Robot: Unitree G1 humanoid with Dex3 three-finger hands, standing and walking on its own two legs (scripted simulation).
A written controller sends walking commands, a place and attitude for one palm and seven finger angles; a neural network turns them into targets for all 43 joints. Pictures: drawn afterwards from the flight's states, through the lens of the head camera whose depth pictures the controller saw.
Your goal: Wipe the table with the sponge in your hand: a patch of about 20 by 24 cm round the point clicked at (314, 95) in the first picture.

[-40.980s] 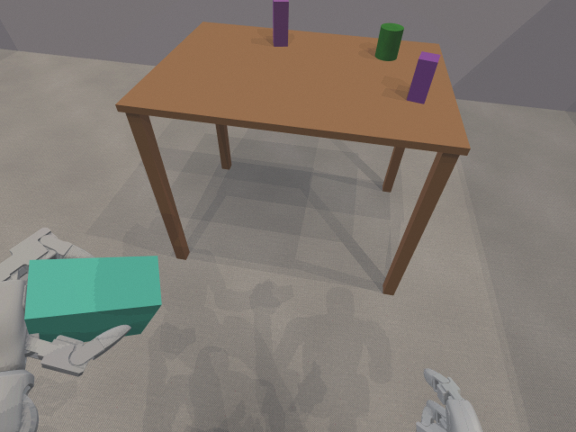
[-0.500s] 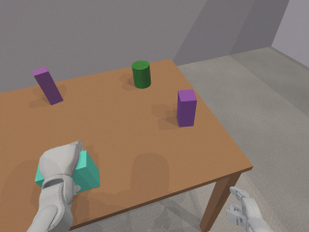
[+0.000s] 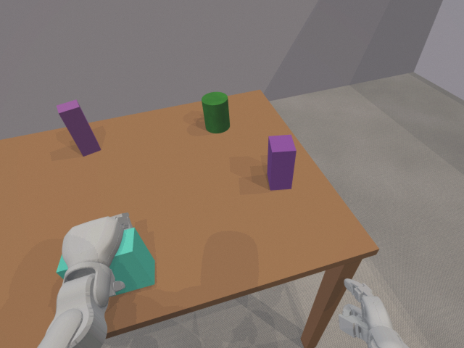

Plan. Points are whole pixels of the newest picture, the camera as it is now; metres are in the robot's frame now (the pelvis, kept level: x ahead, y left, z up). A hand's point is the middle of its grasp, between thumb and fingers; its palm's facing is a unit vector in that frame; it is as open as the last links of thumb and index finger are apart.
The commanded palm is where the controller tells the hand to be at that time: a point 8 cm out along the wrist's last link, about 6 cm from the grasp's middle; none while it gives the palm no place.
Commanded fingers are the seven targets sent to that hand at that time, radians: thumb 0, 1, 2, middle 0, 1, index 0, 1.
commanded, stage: lift the sponge slowly off the table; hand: left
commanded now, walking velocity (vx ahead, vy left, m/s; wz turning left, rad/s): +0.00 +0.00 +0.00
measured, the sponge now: (115, 270) +0.22 +0.27 +0.01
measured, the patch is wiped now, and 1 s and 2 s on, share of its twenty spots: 1.00 1.00 1.00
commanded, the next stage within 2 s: bring the sponge back beside the body in 1.46 s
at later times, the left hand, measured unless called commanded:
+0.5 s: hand (102, 244) +0.23 +0.27 +0.08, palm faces +0.02 -0.10 -0.99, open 9.7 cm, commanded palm +0.21 +0.26 +0.15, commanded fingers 0.00 0.10 1.30 -1.20 -1.60 -1.20 -1.60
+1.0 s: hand (97, 226) +0.25 +0.27 +0.11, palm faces +0.07 -0.10 -0.99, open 9.7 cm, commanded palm +0.21 +0.26 +0.19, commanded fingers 0.00 0.10 1.30 -1.20 -1.60 -1.20 -1.60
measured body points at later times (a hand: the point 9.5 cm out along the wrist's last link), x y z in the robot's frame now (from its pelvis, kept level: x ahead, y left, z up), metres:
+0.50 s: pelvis -0.01 -0.01 +0.00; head -0.04 -0.05 +0.45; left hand +0.23 +0.27 +0.14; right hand +0.24 -0.21 -0.08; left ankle -0.01 +0.11 -0.74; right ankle -0.01 -0.10 -0.74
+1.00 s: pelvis -0.02 +0.00 +0.00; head -0.04 -0.05 +0.45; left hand +0.24 +0.27 +0.17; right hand +0.24 -0.21 -0.07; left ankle -0.01 +0.11 -0.74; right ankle -0.01 -0.10 -0.74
